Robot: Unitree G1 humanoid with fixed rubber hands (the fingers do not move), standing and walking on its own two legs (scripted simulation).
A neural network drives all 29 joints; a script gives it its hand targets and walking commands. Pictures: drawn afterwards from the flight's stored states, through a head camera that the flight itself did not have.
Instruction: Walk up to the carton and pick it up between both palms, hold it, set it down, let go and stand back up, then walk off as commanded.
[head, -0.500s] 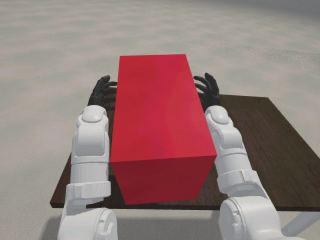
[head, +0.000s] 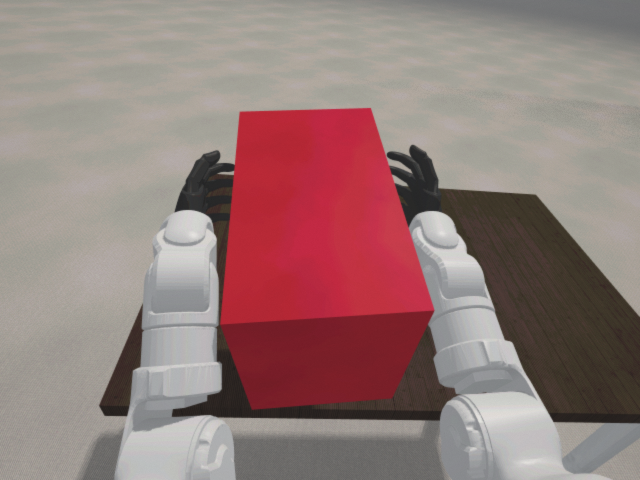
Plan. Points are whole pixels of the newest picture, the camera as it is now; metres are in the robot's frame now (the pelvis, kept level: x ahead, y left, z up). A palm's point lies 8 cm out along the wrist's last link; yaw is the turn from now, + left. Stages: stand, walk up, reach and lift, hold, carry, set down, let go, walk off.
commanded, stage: hold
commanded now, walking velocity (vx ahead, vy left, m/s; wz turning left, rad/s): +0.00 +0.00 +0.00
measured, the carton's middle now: (314, 251) +0.37 +0.00 +0.15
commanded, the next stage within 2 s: set down in 0.24 s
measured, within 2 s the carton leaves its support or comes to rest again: neither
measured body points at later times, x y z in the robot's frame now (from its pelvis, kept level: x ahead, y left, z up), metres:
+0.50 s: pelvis +0.00 +0.00 +0.00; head -0.05 +0.03 +0.45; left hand +0.37 +0.15 +0.22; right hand +0.39 -0.12 +0.23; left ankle +0.02 +0.12 -0.75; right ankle +0.05 -0.12 -0.75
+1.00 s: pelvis +0.04 +0.00 +0.00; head +0.02 +0.03 +0.45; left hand +0.41 +0.16 +0.15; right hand +0.44 -0.11 +0.18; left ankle +0.02 +0.12 -0.75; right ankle +0.05 -0.12 -0.75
